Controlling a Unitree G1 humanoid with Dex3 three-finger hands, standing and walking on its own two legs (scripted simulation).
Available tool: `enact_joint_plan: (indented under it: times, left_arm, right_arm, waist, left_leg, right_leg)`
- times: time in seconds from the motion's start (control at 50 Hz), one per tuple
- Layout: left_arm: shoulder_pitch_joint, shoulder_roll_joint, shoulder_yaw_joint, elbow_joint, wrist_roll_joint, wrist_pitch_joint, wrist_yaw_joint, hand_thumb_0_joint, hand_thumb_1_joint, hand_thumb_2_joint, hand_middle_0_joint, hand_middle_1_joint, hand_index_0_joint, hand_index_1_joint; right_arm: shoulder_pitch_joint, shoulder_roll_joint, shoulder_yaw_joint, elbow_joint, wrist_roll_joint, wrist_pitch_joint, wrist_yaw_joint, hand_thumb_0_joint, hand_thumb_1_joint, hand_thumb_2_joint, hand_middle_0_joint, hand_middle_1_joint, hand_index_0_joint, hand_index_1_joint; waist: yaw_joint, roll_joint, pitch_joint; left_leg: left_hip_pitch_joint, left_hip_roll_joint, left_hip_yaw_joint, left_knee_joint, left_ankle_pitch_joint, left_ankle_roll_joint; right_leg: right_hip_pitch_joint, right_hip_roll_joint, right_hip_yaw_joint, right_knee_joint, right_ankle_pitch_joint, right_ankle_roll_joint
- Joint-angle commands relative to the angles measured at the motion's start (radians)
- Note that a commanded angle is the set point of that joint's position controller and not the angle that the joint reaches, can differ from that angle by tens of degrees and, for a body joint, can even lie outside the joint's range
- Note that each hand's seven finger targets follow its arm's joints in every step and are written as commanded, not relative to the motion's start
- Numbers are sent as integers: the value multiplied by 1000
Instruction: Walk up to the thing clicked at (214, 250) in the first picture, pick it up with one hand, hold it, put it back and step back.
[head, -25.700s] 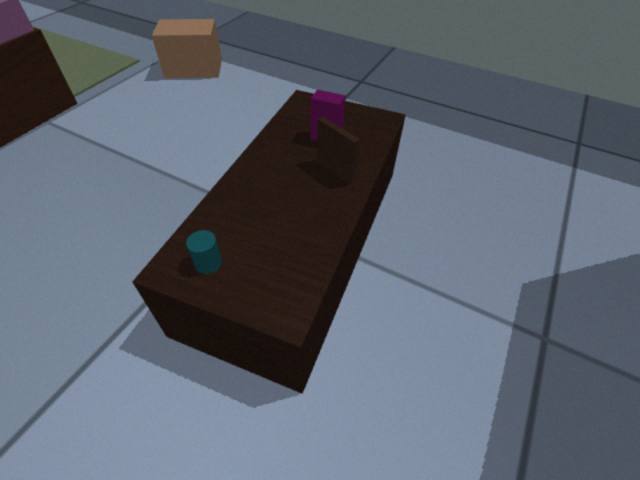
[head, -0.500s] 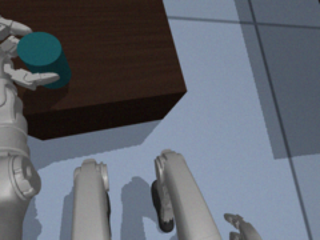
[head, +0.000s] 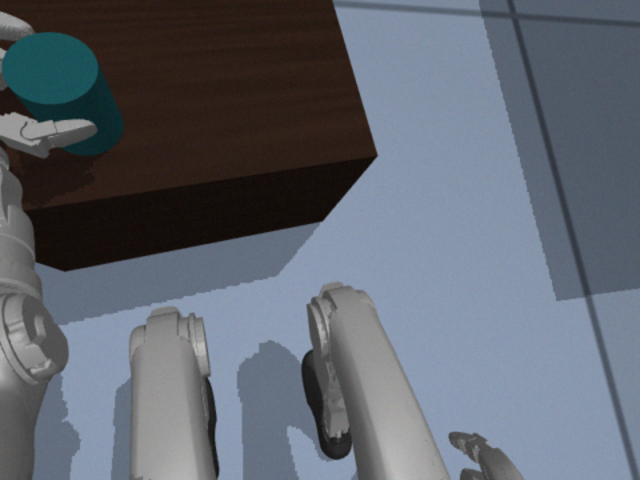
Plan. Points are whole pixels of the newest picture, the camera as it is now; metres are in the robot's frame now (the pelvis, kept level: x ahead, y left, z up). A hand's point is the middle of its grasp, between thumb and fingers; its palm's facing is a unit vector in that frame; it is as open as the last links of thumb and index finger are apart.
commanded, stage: lower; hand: left
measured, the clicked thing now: (71, 99) +0.54 +0.20 -0.03
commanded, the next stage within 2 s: loosen in 0.08 s
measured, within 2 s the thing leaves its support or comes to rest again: neither
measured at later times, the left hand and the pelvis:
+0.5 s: hand (20, 77) +0.55 +0.24 +0.00, palm faces +0.18 -0.98 -0.02, open 11.4 cm; pelvis +0.00 +0.00 -0.01, yaw +0 degrees
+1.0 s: hand (10, 71) +0.55 +0.24 +0.00, palm faces +0.19 -0.98 -0.04, open 15.9 cm; pelvis -0.01 +0.00 -0.02, yaw -1 degrees
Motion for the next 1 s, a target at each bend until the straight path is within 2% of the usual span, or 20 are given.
enact_joint_plan:
  times: [0.0,0.04,0.1,0.16,0.18,0.22,0.3,0.36,0.44,0.48,0.58,0.62,0.68,0.74,0.82,0.88,0.92,0.94,0.96,0.98]
  left_arm:
    - [-494,264,13,-266,-28,-82,7,0,-142,1206,-1247,-1382,-1242,-1408]
    - [-471,212,-15,-221,-32,-73,6,0,-146,1199,-1249,-1370,-1240,-1399]
    - [-466,267,7,-247,-21,-71,5,0,-113,1189,-1234,-1353,-1228,-1378]
    - [-442,224,-17,-200,-20,-65,-2,0,-87,1186,-1229,-1353,-1230,-1371]
    - [-461,214,-22,-211,-24,-67,-2,0,-160,1106,-1274,-1324,-1294,-1320]
    - [-451,243,8,-234,-36,-71,-3,0,-282,946,-1170,-1177,-1203,-1160]
    - [-471,223,-15,-234,-35,-64,-11,0,-381,631,-1038,-985,-1071,-958]
    - [-487,245,-9,-248,-26,-58,-9,0,-510,574,-885,-845,-895,-842]
    - [-485,225,-25,-228,-23,-51,-7,0,-529,418,-712,-641,-717,-639]
    - [-458,242,-3,-206,-25,-45,-1,0,-500,398,-669,-591,-667,-595]
    - [-427,218,-5,-164,-32,-32,-4,0,-536,327,-582,-496,-577,-502]
    - [-465,278,23,-209,-28,-41,2,0,-501,321,-570,-484,-566,-487]
    - [-457,230,-9,-190,-24,-45,1,0,-475,294,-520,-438,-515,-442]
    - [-462,276,14,-222,-20,-47,2,0,-483,256,-474,-383,-466,-388]
    - [-467,240,-16,-208,-15,-39,-5,0,-487,187,-380,-288,-371,-293]
    - [-469,299,11,-228,-5,-40,-1,0,-611,161,-216,-245,-222,-242]
    - [-489,352,29,-270,0,-34,0,0,-611,131,-183,-201,-185,-200]
    - [-478,335,21,-256,-2,-26,-3,0,-611,137,-182,-195,-180,-199]
    - [-536,379,40,-360,-5,-29,-6,0,-611,134,-168,-186,-164,-191]
    - [-528,408,60,-355,-8,-18,-5,0,-611,143,-170,-194,-165,-202]
  right_arm:
    - [211,-217,-69,-8,2,5,-16,0,-933,-912,200,300,200,300]
    - [207,-218,-72,-6,3,4,-17,0,-930,-911,200,300,200,300]
    - [206,-222,-73,-5,2,10,-20,0,-921,-907,200,299,200,299]
    - [195,-226,-68,-8,3,11,-16,0,-917,-905,200,299,200,299]
    - [193,-228,-68,-10,3,11,-16,0,-940,-904,200,300,200,300]
    - [193,-234,-70,-17,7,14,-16,0,-941,-900,201,300,200,300]
    - [197,-230,-69,-18,5,15,-13,0,-937,-897,201,300,200,300]
    - [191,-232,-71,-24,4,16,-15,0,-946,-904,200,300,200,300]
    - [187,-231,-69,-25,5,19,-16,0,-936,-902,201,300,200,300]
    - [190,-237,-71,-31,8,21,-18,0,-932,-902,201,300,200,300]
    - [188,-234,-62,-36,9,21,-19,0,-933,-903,201,300,201,300]
    - [191,-230,-62,-40,7,23,-21,0,-933,-903,201,300,201,300]
    - [190,-221,-57,-36,5,21,-18,0,-934,-903,201,300,201,300]
    - [191,-230,-59,-37,5,20,-21,0,-931,-903,201,300,201,300]
    - [199,-229,-60,-36,3,21,-19,0,-927,-903,201,300,201,300]
    - [197,-228,-58,-35,1,25,-22,0,-920,-901,201,300,201,300]
    - [197,-236,-62,-38,3,29,-25,0,-919,-901,201,300,201,300]
    - [189,-237,-63,-51,9,32,-26,0,-920,-902,201,300,201,300]
    - [195,-240,-68,-47,10,34,-30,0,-918,-902,201,300,201,300]
    - [207,-243,-71,-50,14,38,-32,0,-921,-904,201,300,201,300]
  waist:
    - [3,257,-786]
    - [-14,231,-751]
    - [8,246,-729]
    - [-4,248,-695]
    - [-13,243,-689]
    - [3,240,-697]
    - [-6,249,-722]
    - [-7,262,-721]
    - [-12,262,-682]
    - [-5,242,-681]
    - [-9,194,-665]
    - [-6,194,-677]
    - [-20,187,-677]
    - [-7,216,-693]
    - [-18,232,-691]
    - [-9,230,-690]
    - [14,266,-728]
    - [7,272,-734]
    - [23,314,-773]
    - [22,317,-810]
  left_leg:
    - [541,1,49,-198,273,55]
    - [526,3,47,-188,261,57]
    - [488,-2,53,-189,231,57]
    - [509,1,42,-191,236,52]
    - [506,2,37,-188,231,51]
    - [492,-2,38,-187,236,51]
    - [501,-2,40,-181,253,51]
    - [497,-1,41,-186,228,50]
    - [483,-1,40,-194,185,47]
    - [476,-1,33,-201,164,47]
    - [439,-4,41,-175,200,57]
    - [403,-5,50,-167,178,61]
    - [403,-3,50,-165,171,61]
    - [426,-2,46,-172,186,57]
    - [445,0,45,-173,199,55]
    - [422,-1,51,-170,179,59]
    - [471,1,51,-186,182,55]
    - [496,2,44,-204,179,51]
    - [533,2,43,-216,188,48]
    - [557,2,43,-218,214,49]
  right_leg:
    - [403,4,-10,-230,291,-42]
    - [378,5,-13,-231,285,-41]
    - [378,4,-12,-230,263,-43]
    - [328,4,-29,-211,254,-48]
    - [309,5,-35,-205,249,-48]
    - [326,3,-37,-196,256,-48]
    - [344,4,-35,-191,275,-46]
    - [330,1,-32,-191,253,-47]
    - [297,1,-38,-194,216,-49]
    - [295,0,-41,-194,198,-50]
    - [325,0,-35,-200,239,-42]
    - [357,2,-23,-211,229,-37]
    - [363,5,-24,-209,225,-36]
    - [350,4,-27,-196,231,-41]
    - [343,5,-30,-199,241,-42]
    - [362,6,-22,-208,228,-39]
    - [360,5,-21,-209,221,-45]
    - [347,2,-28,-209,211,-47]
    - [351,1,-27,-207,217,-51]
    - [385,0,-22,-214,238,-49]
